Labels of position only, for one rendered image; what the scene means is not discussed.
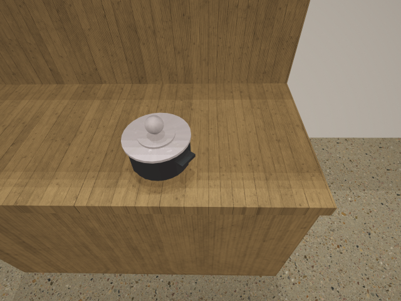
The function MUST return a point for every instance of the lid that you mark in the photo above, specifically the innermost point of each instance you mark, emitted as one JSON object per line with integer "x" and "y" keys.
{"x": 145, "y": 147}

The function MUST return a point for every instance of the knob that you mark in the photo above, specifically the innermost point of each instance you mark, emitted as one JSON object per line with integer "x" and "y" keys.
{"x": 154, "y": 124}

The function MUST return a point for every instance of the pot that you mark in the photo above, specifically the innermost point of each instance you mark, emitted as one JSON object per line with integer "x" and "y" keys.
{"x": 164, "y": 170}

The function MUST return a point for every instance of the table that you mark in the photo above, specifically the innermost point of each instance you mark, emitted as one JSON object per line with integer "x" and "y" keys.
{"x": 75, "y": 73}

